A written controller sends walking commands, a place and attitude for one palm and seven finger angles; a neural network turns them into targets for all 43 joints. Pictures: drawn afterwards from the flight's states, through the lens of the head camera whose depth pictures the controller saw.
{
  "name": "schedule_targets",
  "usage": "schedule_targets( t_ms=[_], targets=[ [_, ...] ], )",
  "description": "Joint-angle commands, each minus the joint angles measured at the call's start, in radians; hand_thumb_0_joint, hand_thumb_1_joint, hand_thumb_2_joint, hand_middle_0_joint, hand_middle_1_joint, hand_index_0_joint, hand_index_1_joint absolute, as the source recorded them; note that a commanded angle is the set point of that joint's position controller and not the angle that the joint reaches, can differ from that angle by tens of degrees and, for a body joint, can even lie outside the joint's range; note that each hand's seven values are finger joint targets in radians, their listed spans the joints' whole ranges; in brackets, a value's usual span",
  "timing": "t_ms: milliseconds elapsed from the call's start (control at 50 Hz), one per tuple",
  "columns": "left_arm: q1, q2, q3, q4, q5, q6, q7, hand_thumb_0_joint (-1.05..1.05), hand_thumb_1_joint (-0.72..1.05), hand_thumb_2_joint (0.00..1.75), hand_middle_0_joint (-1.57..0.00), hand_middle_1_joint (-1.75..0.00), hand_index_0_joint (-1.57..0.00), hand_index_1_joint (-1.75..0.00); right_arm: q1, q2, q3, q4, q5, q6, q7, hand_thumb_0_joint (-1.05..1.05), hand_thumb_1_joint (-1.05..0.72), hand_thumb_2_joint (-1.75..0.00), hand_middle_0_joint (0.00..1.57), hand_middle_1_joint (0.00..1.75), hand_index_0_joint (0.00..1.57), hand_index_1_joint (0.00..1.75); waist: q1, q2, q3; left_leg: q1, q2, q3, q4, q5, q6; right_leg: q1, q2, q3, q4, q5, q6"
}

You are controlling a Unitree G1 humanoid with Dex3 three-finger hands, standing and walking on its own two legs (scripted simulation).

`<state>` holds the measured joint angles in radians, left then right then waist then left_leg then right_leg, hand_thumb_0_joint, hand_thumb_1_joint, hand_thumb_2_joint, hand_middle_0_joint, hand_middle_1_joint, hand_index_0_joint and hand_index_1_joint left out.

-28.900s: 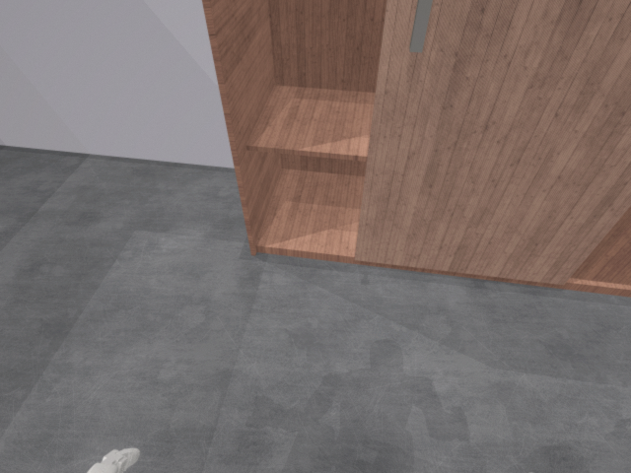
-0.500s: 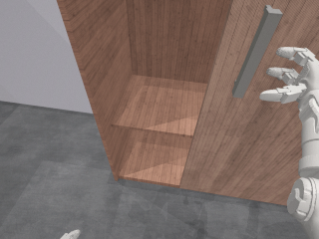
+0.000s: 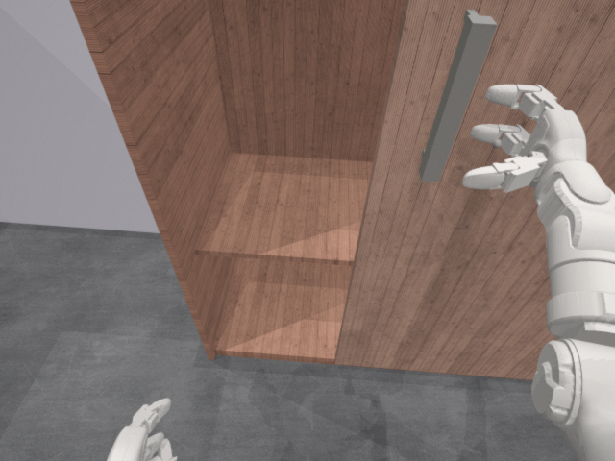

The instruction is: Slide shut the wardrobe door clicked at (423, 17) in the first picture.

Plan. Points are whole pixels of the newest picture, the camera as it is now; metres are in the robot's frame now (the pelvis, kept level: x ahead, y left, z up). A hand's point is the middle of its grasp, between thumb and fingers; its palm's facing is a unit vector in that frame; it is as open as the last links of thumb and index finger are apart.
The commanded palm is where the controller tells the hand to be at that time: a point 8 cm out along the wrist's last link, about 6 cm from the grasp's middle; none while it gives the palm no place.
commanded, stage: feel for the door with the fingertips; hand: right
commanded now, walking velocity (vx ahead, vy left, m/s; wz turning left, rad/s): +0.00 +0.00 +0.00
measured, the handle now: (447, 103) +0.54 -0.14 +0.23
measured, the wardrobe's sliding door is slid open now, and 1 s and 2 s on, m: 0.41 0.41 0.41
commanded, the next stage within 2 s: slide the fingers in behind the handle in 0.80 s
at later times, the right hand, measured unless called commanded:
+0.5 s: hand (472, 131) +0.47 -0.16 +0.23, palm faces +0.02 +1.00 +0.00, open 13.9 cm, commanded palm +0.45 -0.21 +0.22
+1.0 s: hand (467, 125) +0.49 -0.16 +0.22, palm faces +0.02 +1.00 +0.01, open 13.9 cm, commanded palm +0.47 -0.21 +0.22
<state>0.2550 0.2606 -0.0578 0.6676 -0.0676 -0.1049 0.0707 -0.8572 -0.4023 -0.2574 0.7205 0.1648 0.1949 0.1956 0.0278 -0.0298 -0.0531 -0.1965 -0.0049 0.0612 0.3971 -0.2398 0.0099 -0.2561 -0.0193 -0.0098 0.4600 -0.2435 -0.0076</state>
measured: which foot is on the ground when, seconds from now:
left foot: down 0.00-1.00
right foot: down 0.00-1.00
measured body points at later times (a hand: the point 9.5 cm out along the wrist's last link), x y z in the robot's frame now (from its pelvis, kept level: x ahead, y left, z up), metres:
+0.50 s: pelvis -0.01 +0.00 +0.00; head +0.01 +0.01 +0.45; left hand +0.06 +0.26 -0.12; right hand +0.46 -0.21 +0.23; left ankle -0.02 +0.11 -0.74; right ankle +0.00 -0.11 -0.74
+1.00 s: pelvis +0.01 +0.00 +0.00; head +0.03 +0.01 +0.45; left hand +0.05 +0.26 -0.12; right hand +0.48 -0.21 +0.22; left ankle -0.02 +0.11 -0.74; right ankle +0.00 -0.11 -0.74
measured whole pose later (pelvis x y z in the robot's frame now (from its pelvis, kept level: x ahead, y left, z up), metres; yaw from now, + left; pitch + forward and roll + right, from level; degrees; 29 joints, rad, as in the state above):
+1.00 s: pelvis +0.01 +0.00 +0.00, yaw +2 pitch +5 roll +1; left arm 0.37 0.27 -0.03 0.73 -0.05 -0.11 0.05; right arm -0.99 -0.43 -0.33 0.96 0.10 0.08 0.14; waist 0.09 -0.03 -0.05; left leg -0.24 -0.02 0.03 0.40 -0.24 0.01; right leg -0.29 -0.03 -0.04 0.46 -0.25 -0.01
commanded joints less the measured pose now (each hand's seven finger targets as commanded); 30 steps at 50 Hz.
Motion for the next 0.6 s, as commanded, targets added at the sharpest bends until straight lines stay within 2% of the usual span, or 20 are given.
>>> schedule_targets(
  t_ms=[0,20,60,100,160,180,200,220,240,260,280,320,360,380,420,440,480,520,540,580],
  targets=[
    [-0.027,0.129,0.053,-0.105,-0.002,-0.039,0.007,0.0,0.9,0.9,-0.2,-0.3,-0.2,-0.3,-0.558,-0.182,-0.02,-0.2,0.007,-0.06,-0.022,0.0,0.5,-0.3,0.3,1.2,0.3,1.2,0.033,-0.014,-0.273,-0.009,-0.018,-0.018,-0.03,0.284,0.019,0.19,0.021,0.031,-0.02,0.287,-0.036],
    [-0.028,0.127,0.053,-0.107,-0.001,-0.04,0.006,0.0,0.9,0.9,-0.2,-0.3,-0.2,-0.3,-0.57,-0.168,-0.008,-0.216,0.004,-0.064,-0.028,0.0,0.5,-0.3,0.3,1.2,0.3,1.2,0.034,-0.034,-0.287,-0.012,-0.018,-0.021,-0.028,0.283,0.019,0.204,0.022,0.03,-0.018,0.292,-0.036],
    [-0.027,0.121,0.052,-0.1,0.001,-0.048,0.005,0.0,0.9,0.9,-0.2,-0.3,-0.2,-0.3,-0.6,-0.108,0.032,-0.219,0.006,-0.074,-0.039,0.0,0.5,-0.3,0.3,1.2,0.3,1.2,0.044,-0.022,-0.291,-0.031,-0.019,-0.017,-0.026,0.271,0.018,0.218,0.02,0.037,-0.015,0.292,-0.033],
    [-0.02,0.122,0.054,-0.096,0.004,-0.051,0.003,0.0,0.9,0.9,-0.2,-0.3,-0.2,-0.3,-0.611,-0.115,0.02,-0.216,0.008,-0.085,-0.053,0.0,0.5,-0.3,0.3,1.2,0.3,1.2,0.042,0.007,-0.299,-0.024,-0.022,-0.016,-0.026,0.262,0.018,0.218,0.017,0.043,-0.019,0.286,-0.033],
    [-0.008,0.124,0.054,-0.081,0.01,-0.054,0.006,0.0,0.9,0.9,-0.2,-0.3,-0.2,-0.3,-0.607,-0.176,-0.047,-0.17,0.005,-0.094,-0.078,0.0,0.5,-0.3,0.3,1.2,0.3,1.2,0.028,0.052,-0.317,0.006,-0.021,-0.023,-0.023,0.268,0.013,0.191,0.018,0.035,-0.024,0.277,-0.037],
    [0.002,0.128,0.053,-0.076,0.013,-0.05,0.006,0.0,0.9,0.9,-0.2,-0.3,-0.2,-0.3,-0.617,-0.196,-0.048,-0.159,-0.007,-0.1,-0.083,0.0,0.5,-0.3,0.3,1.2,0.3,1.2,0.031,0.046,-0.307,0.016,-0.019,-0.026,-0.026,0.27,0.013,0.18,0.02,0.03,-0.023,0.279,-0.039],
    [0.001,0.124,0.052,-0.077,0.01,-0.052,0.005,0.0,0.9,0.9,-0.2,-0.3,-0.2,-0.3,-0.646,-0.171,-0.019,-0.17,-0.013,-0.109,-0.081,0.0,0.5,-0.3,0.3,1.2,0.3,1.2,0.041,0.036,-0.295,0.009,-0.018,-0.025,-0.026,0.274,0.012,0.178,0.019,0.029,-0.027,0.275,-0.039],
    [0.008,0.123,0.056,-0.075,0.01,-0.057,0.004,0.0,0.9,0.9,-0.2,-0.3,-0.2,-0.3,-0.656,-0.169,-0.014,-0.174,-0.023,-0.116,-0.08,0.0,0.5,-0.3,0.3,1.2,0.3,1.2,0.043,0.013,-0.314,-0.001,-0.019,-0.027,-0.025,0.269,0.012,0.197,0.019,0.03,-0.023,0.277,-0.039],
    [0.01,0.12,0.054,-0.073,0.009,-0.058,0.003,0.0,0.9,0.9,-0.2,-0.3,-0.2,-0.3,-0.665,-0.144,0.015,-0.163,-0.031,-0.121,-0.078,0.0,0.5,-0.3,0.3,1.2,0.3,1.2,0.046,-0.023,-0.299,-0.017,-0.018,-0.025,-0.025,0.261,0.014,0.201,0.017,0.03,-0.024,0.277,-0.036],
    [0.018,0.121,0.054,-0.065,0.009,-0.062,0.003,0.0,0.9,0.9,-0.2,-0.3,-0.2,-0.3,-0.681,-0.133,0.023,-0.138,-0.03,-0.124,-0.077,0.0,0.5,-0.3,0.3,1.2,0.3,1.2,0.055,-0.014,-0.288,-0.032,-0.02,-0.025,-0.029,0.249,0.014,0.201,0.018,0.034,-0.022,0.268,-0.036],
    [0.029,0.125,0.057,-0.058,0.011,-0.061,0.004,0.0,0.9,0.9,-0.2,-0.3,-0.2,-0.3,-0.689,-0.152,0.011,-0.118,-0.032,-0.129,-0.076,0.0,0.5,-0.3,0.3,1.2,0.3,1.2,0.059,-0.009,-0.28,-0.027,-0.02,-0.025,-0.034,0.241,0.014,0.192,0.017,0.032,-0.019,0.261,-0.037],
    [0.046,0.133,0.059,-0.054,0.014,-0.065,0.006,0.0,0.9,0.9,-0.2,-0.3,-0.2,-0.3,-0.676,-0.211,-0.05,-0.085,-0.022,-0.134,-0.072,0.0,0.5,-0.3,0.3,1.2,0.3,1.2,0.047,0.023,-0.317,0.003,-0.022,-0.029,-0.03,0.26,0.013,0.183,0.02,0.033,-0.024,0.264,-0.04],
    [0.05,0.129,0.06,-0.053,0.011,-0.071,0.009,0.0,0.9,0.9,-0.2,-0.3,-0.2,-0.3,-0.695,-0.176,-0.018,-0.078,-0.02,-0.142,-0.058,0.0,0.5,-0.3,0.3,1.2,0.3,1.2,0.056,0.009,-0.323,-0.001,-0.021,-0.029,-0.029,0.278,0.011,0.192,0.022,0.025,-0.02,0.274,-0.04],
    [0.06,0.132,0.06,-0.047,0.013,-0.07,0.007,0.0,0.9,0.9,-0.2,-0.3,-0.2,-0.3,-0.693,-0.174,-0.008,-0.049,-0.024,-0.144,-0.053,0.0,0.5,-0.3,0.3,1.2,0.3,1.2,0.062,0.013,-0.301,-0.003,-0.019,-0.029,-0.031,0.278,0.011,0.177,0.022,0.025,-0.016,0.272,-0.042],
    [0.077,0.139,0.06,-0.04,0.012,-0.069,0.005,0.0,0.9,0.9,-0.2,-0.3,-0.2,-0.3,-0.676,-0.215,-0.041,0.004,-0.028,-0.149,-0.051,0.0,0.5,-0.3,0.3,1.2,0.3,1.2,0.057,0.007,-0.275,-0.016,-0.021,-0.03,-0.034,0.253,0.011,0.151,0.021,0.026,-0.023,0.244,-0.04],
    [0.085,0.142,0.061,-0.037,0.015,-0.07,0.005,0.0,0.9,0.9,-0.2,-0.3,-0.2,-0.3,-0.691,-0.238,-0.058,0.011,-0.029,-0.155,-0.053,0.0,0.5,-0.3,0.3,1.2,0.3,1.2,0.06,0.022,-0.285,-0.01,-0.02,-0.031,-0.035,0.249,0.009,0.144,0.021,0.027,-0.027,0.236,-0.041],
    [0.09,0.143,0.064,-0.042,0.015,-0.068,0.002,0.0,0.9,0.9,-0.2,-0.3,-0.2,-0.3,-0.702,-0.212,-0.026,0.004,-0.038,-0.167,-0.05,0.0,0.5,-0.3,0.3,1.2,0.3,1.2,0.062,-0.011,-0.292,-0.005,-0.017,-0.031,-0.031,0.258,0.012,0.148,0.022,0.023,-0.022,0.249,-0.04],
    [0.1,0.145,0.069,-0.038,0.013,-0.071,0.001,0.0,0.9,0.9,-0.2,-0.3,-0.2,-0.3,-0.692,-0.218,-0.033,0.021,-0.04,-0.18,-0.048,0.0,0.5,-0.3,0.3,1.2,0.3,1.2,0.066,0.002,-0.295,-0.02,-0.022,-0.031,-0.029,0.26,0.01,0.161,0.017,0.024,-0.02,0.255,-0.041],
    [0.105,0.146,0.069,-0.038,0.015,-0.071,0.001,0.0,0.9,0.9,-0.2,-0.3,-0.2,-0.3,-0.713,-0.224,-0.037,0.008,-0.04,-0.188,-0.049,0.0,0.5,-0.3,0.3,1.2,0.3,1.2,0.068,-0.015,-0.304,-0.02,-0.021,-0.031,-0.029,0.26,0.009,0.162,0.018,0.023,-0.02,0.255,-0.039],
    [0.117,0.151,0.072,-0.03,0.019,-0.071,-0.001,0.0,0.9,0.9,-0.2,-0.3,-0.2,-0.3,-0.712,-0.219,-0.04,0.043,-0.034,-0.191,-0.048,0.0,0.5,-0.3,0.3,1.2,0.3,1.2,0.069,0.005,-0.295,-0.015,-0.022,-0.029,-0.029,0.273,0.011,0.156,0.019,0.023,-0.015,0.267,-0.041]
  ],
)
